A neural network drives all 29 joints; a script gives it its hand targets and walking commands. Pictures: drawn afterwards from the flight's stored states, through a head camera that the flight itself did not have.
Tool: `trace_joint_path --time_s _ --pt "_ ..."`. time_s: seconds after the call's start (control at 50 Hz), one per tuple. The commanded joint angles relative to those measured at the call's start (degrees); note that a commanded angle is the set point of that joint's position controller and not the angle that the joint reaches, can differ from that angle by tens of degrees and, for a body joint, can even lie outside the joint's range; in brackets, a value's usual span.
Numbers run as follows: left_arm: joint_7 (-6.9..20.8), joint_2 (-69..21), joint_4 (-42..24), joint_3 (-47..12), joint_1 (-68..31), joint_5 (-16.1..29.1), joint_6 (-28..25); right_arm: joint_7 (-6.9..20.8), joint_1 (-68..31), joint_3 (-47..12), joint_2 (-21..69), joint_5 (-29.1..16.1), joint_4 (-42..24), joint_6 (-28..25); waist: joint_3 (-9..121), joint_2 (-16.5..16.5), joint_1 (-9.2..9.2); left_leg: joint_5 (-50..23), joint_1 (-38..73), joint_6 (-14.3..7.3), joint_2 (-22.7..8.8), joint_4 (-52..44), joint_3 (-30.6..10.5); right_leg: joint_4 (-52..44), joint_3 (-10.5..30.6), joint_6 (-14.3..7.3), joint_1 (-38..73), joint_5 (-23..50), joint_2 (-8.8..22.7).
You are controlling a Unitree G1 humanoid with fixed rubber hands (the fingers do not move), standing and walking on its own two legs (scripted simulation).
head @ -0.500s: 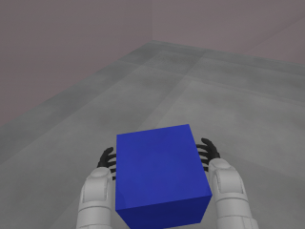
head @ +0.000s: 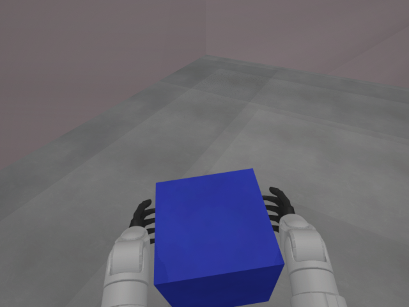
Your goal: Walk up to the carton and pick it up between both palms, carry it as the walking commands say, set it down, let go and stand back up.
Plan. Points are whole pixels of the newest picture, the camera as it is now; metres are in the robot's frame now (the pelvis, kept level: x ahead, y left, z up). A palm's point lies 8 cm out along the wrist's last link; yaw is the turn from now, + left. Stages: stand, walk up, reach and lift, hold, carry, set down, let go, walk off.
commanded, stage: hold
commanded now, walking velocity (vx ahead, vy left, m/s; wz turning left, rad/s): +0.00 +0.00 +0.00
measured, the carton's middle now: (214, 244) +0.29 -0.01 -0.02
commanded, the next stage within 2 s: carry in 0.76 s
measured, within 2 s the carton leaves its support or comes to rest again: neither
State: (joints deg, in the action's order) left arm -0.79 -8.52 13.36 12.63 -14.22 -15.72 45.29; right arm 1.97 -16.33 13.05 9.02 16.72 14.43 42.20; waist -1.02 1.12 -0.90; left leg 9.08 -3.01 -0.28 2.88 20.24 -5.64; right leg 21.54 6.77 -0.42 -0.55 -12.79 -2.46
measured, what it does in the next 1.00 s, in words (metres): stands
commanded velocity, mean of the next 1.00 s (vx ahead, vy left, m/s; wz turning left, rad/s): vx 0.00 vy -0.06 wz -0.17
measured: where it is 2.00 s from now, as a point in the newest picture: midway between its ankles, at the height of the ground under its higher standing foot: outside the picture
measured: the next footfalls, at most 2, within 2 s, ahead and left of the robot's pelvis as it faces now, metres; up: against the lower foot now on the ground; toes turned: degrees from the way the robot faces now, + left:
left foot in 1.46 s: +0.00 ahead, -0.02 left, +0.00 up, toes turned -7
right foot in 1.74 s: -0.09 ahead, -0.39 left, +0.00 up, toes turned -32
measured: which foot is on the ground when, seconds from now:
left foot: down 0.00-1.00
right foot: down 0.00-1.00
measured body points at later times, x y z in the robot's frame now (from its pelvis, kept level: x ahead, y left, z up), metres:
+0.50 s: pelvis +0.00 +0.00 +0.00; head -0.05 +0.01 +0.45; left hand +0.29 +0.15 +0.03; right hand +0.30 -0.15 +0.05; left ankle +0.03 +0.12 -0.75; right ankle +0.00 -0.12 -0.75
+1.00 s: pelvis -0.01 -0.04 -0.01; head -0.01 -0.04 +0.44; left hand +0.30 +0.12 +0.05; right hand +0.30 -0.19 +0.06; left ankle +0.03 +0.12 -0.75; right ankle -0.01 -0.13 -0.74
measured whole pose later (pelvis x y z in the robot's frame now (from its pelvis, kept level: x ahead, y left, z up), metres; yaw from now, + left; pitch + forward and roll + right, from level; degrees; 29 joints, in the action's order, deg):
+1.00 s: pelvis -0.01 -0.04 -0.01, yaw -4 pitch +3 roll -1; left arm -3.2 -4.9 -4.3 8.9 -12.8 -6.6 53.4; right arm -3.7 -14.4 6.4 8.5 10.2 -5.0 51.7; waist 3.5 -1.7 1.6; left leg 12.4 -20.8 3.1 -3.0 30.0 -4.4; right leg 34.1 -1.5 -1.1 -19.8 -20.7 -3.1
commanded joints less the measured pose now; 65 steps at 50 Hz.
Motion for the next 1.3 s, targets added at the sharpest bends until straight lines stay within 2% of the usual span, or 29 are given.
trace_joint_path --time_s 0.0,0.72,0.74,0.76,0.78,0.8,0.82,0.84,0.88,0.92,0.96,0.98,1.0,1.02,1.04,1.06,1.08,1.1,1.12,1.14,1.16,1.18,1.22,1.28 --pt "14.0 -53.3 -5.1 -31.1 -31.2 16.3 -2.9 12.7 -22.4 -28.5 52.9 -13.9 0.8 -0.3 11.3 -0.7 0.01 -5.5 7.1 1.3 1.9 -1.9 1.7 -4.6 -1.8 0.6 -5.0 8.1 -1.6" --pt "14.0 -53.5 -5.5 -31.9 -30.4 16.8 -2.7 12.6 -21.7 -29.0 52.9 -14.2 0.7 -0.4 11.4 -0.8 0.39 -5.4 6.6 1.4 1.5 -1.7 1.6 -4.2 -1.7 0.3 -5.8 6.9 -1.7" --pt "14.0 -52.7 -6.8 -33.6 -34.3 18.4 -2.6 12.2 -23.0 -31.3 53.1 -15.6 -1.3 -0.2 7.8 -1.8 0.48 0.2 -9.0 -0.2 -8.7 -0.3 -5.1 0.9 -1.1 -0.1 -8.7 -3.8 5.6" --pt "13.9 -53.2 -6.5 -33.9 -34.4 18.7 -2.3 12.2 -24.6 -31.2 52.9 -16.2 -1.5 -0.1 7.9 -2.2 0.37 11.1 -12.2 -0.7 -10.4 -2.3 -7.9 3.2 -0.7 -0.6 -10.3 -7.5 4.0" --pt "13.8 -53.6 -7.3 -34.9 -34.7 19.2 -2.1 12.0 -25.5 -31.4 52.6 -16.5 -1.9 0.1 9.3 -4.4 0.02 14.5 -13.0 -1.5 -12.8 -3.1 -10.6 6.9 -1.0 -0.7 -13.2 -6.6 3.4" --pt "13.5 -54.0 -9.4 -36.7 -35.1 20.3 -1.6 11.8 -25.2 -32.8 52.9 -17.3 -3.2 0.5 11.4 -7.2 -0.35 14.8 -12.5 -3.0 -15.6 -4.1 -14.4 11.7 -2.1 -0.6 -16.0 -6.6 2.1" --pt "13.3 -54.4 -11.7 -39.0 -35.1 21.9 -0.6 11.5 -24.6 -35.0 53.1 -18.3 -5.4 1.3 13.6 -10.0 -0.46 9.4 -10.7 -5.0 -19.0 -4.3 -18.0 17.4 -3.1 -0.3 -19.0 -8.5 1.3" --pt "13.0 -54.2 -13.6 -41.4 -34.9 23.9 0.6 10.9 -23.4 -36.9 52.8 -19.2 -7.4 2.4 15.8 -11.7 -0.27 2.1 -8.4 -6.8 -21.7 -3.3 -19.2 18.9 -4.3 -0.2 -21.4 -12.0 1.2" --pt "12.4 -54.1 -18.8 -45.9 -35.2 27.7 3.2 9.5 -22.9 -41.0 52.2 -22.1 -14.1 5.2 19.7 -11.6 -0.51 -13.5 -4.0 -7.8 -23.1 0.2 -16.3 18.7 -5.8 -0.4 -23.6 -13.4 1.2" --pt "11.9 -52.8 -23.6 -48.2 -33.5 30.4 6.2 7.9 -22.1 -44.1 51.5 -24.8 -21.0 8.6 23.6 -11.5 -0.37 -25.6 -2.1 -6.4 -22.1 4.4 -10.8 16.4 -7.5 -0.5 -22.0 -10.7 0.3" --pt "11.4 -50.7 -26.7 -48.9 -30.3 31.6 9.4 6.4 -18.2 -45.4 49.9 -25.6 -25.1 12.2 25.7 -12.2 0.11 -29.6 -2.3 -4.4 -20.1 8.1 -5.5 9.6 -9.5 -0.9 -18.9 -5.6 -0.6" --pt "11.3 -49.6 -27.4 -48.6 -28.8 31.8 11.1 5.8 -16.2 -45.3 48.9 -25.5 -26.2 13.9 26.2 -11.8 0.27 -27.8 -3.4 -3.2 -18.8 10.4 -3.1 5.3 -10.0 -1.3 -16.4 -2.4 -0.7" --pt "11.2 -48.4 -27.7 -48.2 -27.3 31.7 12.7 5.5 -14.3 -45.1 47.6 -25.6 -27.0 15.5 25.8 -10.9 0.31 -23.9 -6.9 -1.5 -17.4 13.0 -1.1 0.9 -9.2 -1.7 -12.8 1.1 0.4" --pt "11.2 -47.7 -27.6 -47.8 -25.9 31.7 14.2 5.3 -13.5 -45.1 46.6 -25.8 -27.3 16.8 25.7 -7.2 0.56 -14.9 -13.4 0.6 -15.2 18.1 1.5 -1.8 -4.8 -2.4 -7.0 5.1 4.0" --pt "11.4 -46.5 -27.1 -47.0 -24.1 31.2 15.4 5.4 -14.5 -45.5 46.5 -26.7 -28.8 18.4 23.7 9.1 1.44 6.5 -29.4 4.9 -9.1 27.2 8.7 -1.0 8.6 -7.2 0.0 25.0 15.0" --pt "11.4 -47.0 -27.5 -46.0 -24.1 31.2 16.2 5.8 -16.9 -45.8 47.2 -27.8 -30.5 19.6 23.5 17.1 1.77 28.1 -35.5 6.0 -7.2 38.0 11.2 1.8 12.0 -13.7 1.7 42.6 20.5" --pt "11.3 -47.9 -28.6 -45.8 -24.7 31.7 17.3 6.2 -19.2 -46.4 48.4 -29.0 -31.7 20.3 23.3 12.0 1.81 29.5 -37.1 5.7 -8.2 45.6 9.0 3.8 10.1 -15.6 1.9 47.3 19.4" --pt "11.0 -48.9 -30.8 -46.7 -24.8 32.2 18.0 6.5 -19.7 -47.5 49.8 -30.6 -32.9 21.0 22.8 5.2 1.66 27.0 -37.9 5.5 -9.2 48.9 8.0 5.7 7.5 -14.8 1.1 47.9 17.2" --pt "10.6 -49.8 -33.0 -47.6 -25.2 32.7 18.6 6.8 -18.7 -48.5 50.5 -32.0 -33.6 21.7 22.4 1.1 1.36 23.2 -38.1 5.3 -10.0 49.1 7.5 6.4 6.4 -13.7 -0.5 46.5 15.6" --pt "10.1 -50.7 -35.9 -48.5 -26.7 33.3 19.0 7.1 -17.8 -48.9 51.3 -33.0 -33.6 22.4 22.2 -1.1 1.11 19.3 -37.4 5.2 -10.4 47.6 7.6 6.7 5.1 -13.1 -2.0 44.5 14.1" --pt "9.6 -50.7 -38.0 -48.5 -27.2 33.2 19.4 7.2 -17.7 -49.1 51.5 -33.9 -34.1 23.0 22.6 -1.4 1.12 16.8 -36.5 5.5 -9.9 45.5 8.6 6.7 4.0 -12.7 -2.9 41.3 12.7" --pt "9.2 -50.4 -39.1 -48.0 -26.1 33.0 20.0 7.2 -17.3 -49.2 51.5 -34.5 -34.6 23.6 23.1 -0.3 1.3 15.6 -35.9 5.6 -9.3 43.8 9.2 6.0 4.1 -12.4 -3.3 37.6 11.9" --pt "8.8 -49.5 -38.6 -46.9 -22.3 32.2 21.2 7.0 -16.4 -49.3 50.3 -34.9 -35.6 24.6 23.6 3.1 1.71 15.8 -35.4 5.7 -8.5 40.2 9.4 4.5 6.5 -11.9 -2.8 33.4 12.0" --pt "9.0 -48.5 -37.1 -46.3 -19.5 31.7 22.8 6.9 -15.4 -49.1 49.6 -34.4 -36.1 25.6 24.1 4.4 1.66 17.1 -34.4 5.1 -7.4 34.9 9.0 3.2 10.6 -11.2 -0.9 35.1 13.1"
